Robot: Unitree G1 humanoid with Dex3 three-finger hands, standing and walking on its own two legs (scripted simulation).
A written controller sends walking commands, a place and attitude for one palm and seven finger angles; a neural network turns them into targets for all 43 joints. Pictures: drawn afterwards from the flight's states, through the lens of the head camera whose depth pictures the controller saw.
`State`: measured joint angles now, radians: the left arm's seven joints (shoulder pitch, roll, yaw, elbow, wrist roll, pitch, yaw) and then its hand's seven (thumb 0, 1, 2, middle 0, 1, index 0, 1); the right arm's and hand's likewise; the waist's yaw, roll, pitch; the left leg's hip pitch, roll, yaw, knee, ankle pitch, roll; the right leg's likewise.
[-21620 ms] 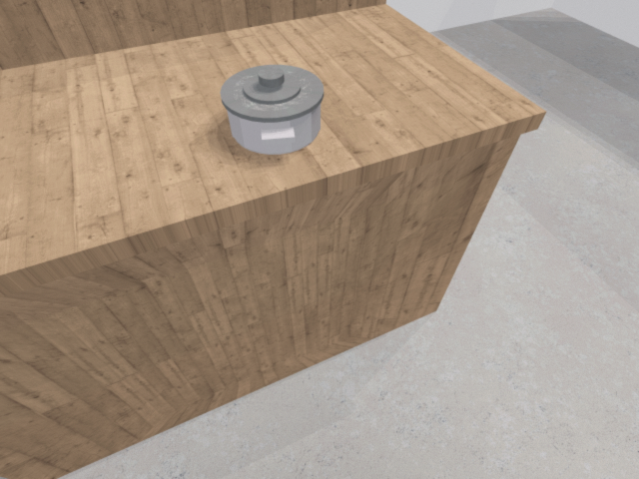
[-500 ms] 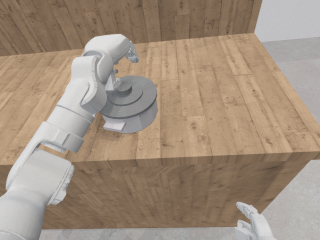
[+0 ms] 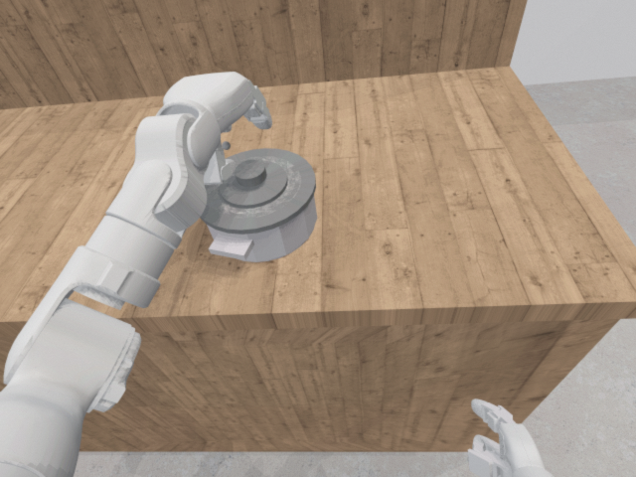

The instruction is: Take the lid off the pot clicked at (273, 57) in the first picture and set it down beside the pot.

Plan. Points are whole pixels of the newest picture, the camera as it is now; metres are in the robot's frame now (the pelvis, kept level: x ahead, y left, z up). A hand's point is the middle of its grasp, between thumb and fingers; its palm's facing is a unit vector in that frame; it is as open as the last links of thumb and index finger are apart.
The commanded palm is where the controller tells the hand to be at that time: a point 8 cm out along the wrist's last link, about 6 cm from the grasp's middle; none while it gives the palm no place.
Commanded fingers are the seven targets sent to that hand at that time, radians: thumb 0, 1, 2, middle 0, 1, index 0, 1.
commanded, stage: lower the open fingers around the knob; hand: left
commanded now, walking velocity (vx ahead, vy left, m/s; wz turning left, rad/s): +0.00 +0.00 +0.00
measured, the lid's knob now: (250, 173) +0.47 +0.11 +0.15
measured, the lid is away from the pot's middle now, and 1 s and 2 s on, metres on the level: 0.00 0.00 0.00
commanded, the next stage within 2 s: close the fingers and squeeze the knob in 0.92 s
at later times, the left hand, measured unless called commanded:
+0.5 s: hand (237, 172) +0.42 +0.11 +0.19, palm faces -0.17 -0.07 -0.98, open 10.1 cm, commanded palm +0.40 +0.13 +0.25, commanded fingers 0.00 -0.40 1.69 -0.87 -0.08 -0.87 -0.08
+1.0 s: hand (232, 180) +0.43 +0.12 +0.17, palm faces -0.21 -0.09 -0.97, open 10.1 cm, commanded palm +0.40 +0.14 +0.24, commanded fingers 0.00 -0.40 1.69 -0.87 -0.08 -0.87 -0.08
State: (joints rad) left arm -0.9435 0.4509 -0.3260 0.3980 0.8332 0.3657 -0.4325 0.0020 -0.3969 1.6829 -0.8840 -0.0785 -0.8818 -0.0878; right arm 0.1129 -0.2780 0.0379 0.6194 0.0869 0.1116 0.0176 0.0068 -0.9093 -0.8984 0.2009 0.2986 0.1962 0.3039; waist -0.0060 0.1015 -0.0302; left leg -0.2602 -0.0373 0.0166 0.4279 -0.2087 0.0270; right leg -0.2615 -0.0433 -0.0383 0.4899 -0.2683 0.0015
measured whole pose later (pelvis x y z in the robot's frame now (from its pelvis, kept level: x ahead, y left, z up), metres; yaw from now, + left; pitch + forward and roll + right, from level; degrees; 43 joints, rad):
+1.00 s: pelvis +0.00 +0.00 +0.00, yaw -1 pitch +2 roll +1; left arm -0.82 0.44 -0.29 0.42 0.81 0.34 -0.41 0.00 -0.39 1.68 -0.88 -0.08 -0.87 -0.08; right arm 0.15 -0.28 0.02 0.63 0.08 0.12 0.01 0.01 -0.91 -0.90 0.20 0.30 0.20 0.30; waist -0.03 0.10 -0.03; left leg -0.25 -0.03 0.02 0.43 -0.22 0.03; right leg -0.24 -0.03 -0.03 0.47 -0.26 0.00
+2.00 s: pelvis +0.01 +0.00 +0.00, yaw +0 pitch +2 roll +1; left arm -0.85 0.41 -0.32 0.44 0.81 0.35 -0.40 0.02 0.19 1.00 -0.79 -0.84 -0.73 -0.81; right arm 0.12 -0.27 0.04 0.63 0.08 0.13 0.01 0.01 -0.91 -0.90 0.20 0.30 0.20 0.30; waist -0.02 0.10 -0.03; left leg -0.25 -0.03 0.02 0.43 -0.22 0.03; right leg -0.25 -0.03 -0.03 0.47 -0.27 0.00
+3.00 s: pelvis +0.00 +0.00 +0.00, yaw -1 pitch +2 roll +1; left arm -0.87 0.43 -0.33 0.46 0.81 0.35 -0.42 0.00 0.20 0.92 -0.82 -0.86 -0.74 -0.82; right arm 0.14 -0.28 0.03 0.63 0.08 0.10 0.00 0.01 -0.91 -0.90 0.20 0.30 0.20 0.30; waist -0.03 0.10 -0.02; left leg -0.24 -0.03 0.02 0.42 -0.21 0.03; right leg -0.23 -0.03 -0.03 0.45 -0.25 0.00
